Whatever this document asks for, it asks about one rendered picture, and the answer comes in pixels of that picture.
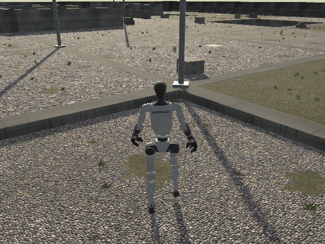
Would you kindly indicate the robot torso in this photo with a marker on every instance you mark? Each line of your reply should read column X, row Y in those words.
column 161, row 122

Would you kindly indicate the right robot upper arm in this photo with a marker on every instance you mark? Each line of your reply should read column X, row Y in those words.
column 180, row 115

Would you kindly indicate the robot left forearm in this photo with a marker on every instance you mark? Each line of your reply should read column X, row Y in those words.
column 135, row 132

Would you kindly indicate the robot left thigh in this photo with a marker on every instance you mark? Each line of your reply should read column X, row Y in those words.
column 150, row 158

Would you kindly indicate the left robot upper arm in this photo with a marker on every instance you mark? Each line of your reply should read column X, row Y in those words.
column 142, row 116

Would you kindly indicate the robot right hand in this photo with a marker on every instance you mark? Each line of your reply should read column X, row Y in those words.
column 194, row 145

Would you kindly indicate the robot left hand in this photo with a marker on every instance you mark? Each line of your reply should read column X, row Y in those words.
column 138, row 139

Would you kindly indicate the robot right forearm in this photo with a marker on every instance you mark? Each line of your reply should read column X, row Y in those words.
column 189, row 135

